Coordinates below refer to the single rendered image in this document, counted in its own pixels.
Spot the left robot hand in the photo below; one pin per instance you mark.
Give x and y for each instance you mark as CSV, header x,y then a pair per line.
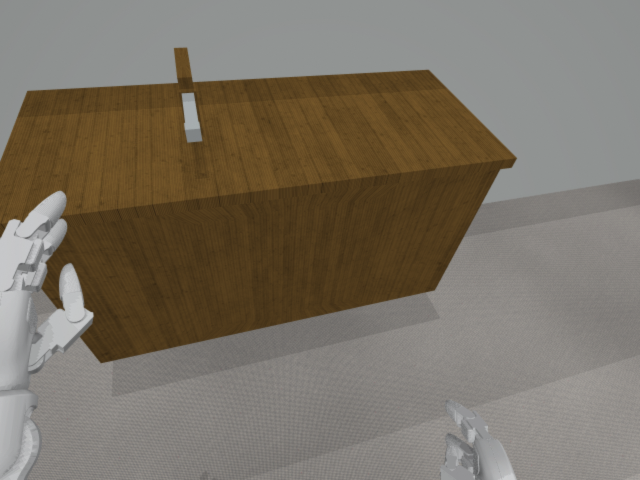
x,y
24,250

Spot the robot left forearm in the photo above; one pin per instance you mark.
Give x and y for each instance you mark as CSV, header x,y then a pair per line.
x,y
20,437

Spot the counter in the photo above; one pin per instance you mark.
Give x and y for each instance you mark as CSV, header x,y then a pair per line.
x,y
306,196

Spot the right robot hand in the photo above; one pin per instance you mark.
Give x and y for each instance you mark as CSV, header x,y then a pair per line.
x,y
487,460

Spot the tap lever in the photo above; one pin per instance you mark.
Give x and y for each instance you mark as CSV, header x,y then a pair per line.
x,y
192,126

